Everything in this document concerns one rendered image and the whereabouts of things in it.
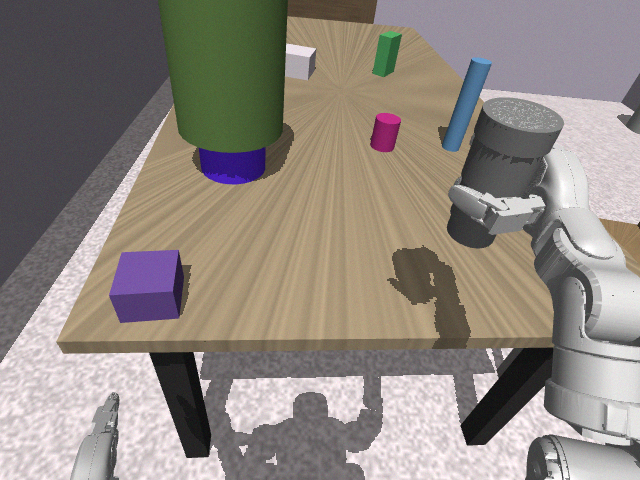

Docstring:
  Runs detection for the potted plant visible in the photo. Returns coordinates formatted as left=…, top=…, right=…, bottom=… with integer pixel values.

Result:
left=158, top=0, right=288, bottom=184

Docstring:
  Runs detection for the right robot hand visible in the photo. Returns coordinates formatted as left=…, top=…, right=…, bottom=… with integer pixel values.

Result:
left=448, top=134, right=589, bottom=237

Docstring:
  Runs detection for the left robot hand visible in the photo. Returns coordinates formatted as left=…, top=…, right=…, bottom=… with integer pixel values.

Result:
left=70, top=393, right=119, bottom=480

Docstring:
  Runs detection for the right robot arm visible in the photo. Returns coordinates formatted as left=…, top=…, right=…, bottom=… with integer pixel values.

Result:
left=525, top=208, right=640, bottom=480

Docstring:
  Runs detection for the chair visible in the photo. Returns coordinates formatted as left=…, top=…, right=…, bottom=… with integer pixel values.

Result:
left=497, top=218, right=640, bottom=378

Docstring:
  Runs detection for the table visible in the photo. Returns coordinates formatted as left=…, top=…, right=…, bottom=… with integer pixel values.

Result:
left=56, top=16, right=640, bottom=458

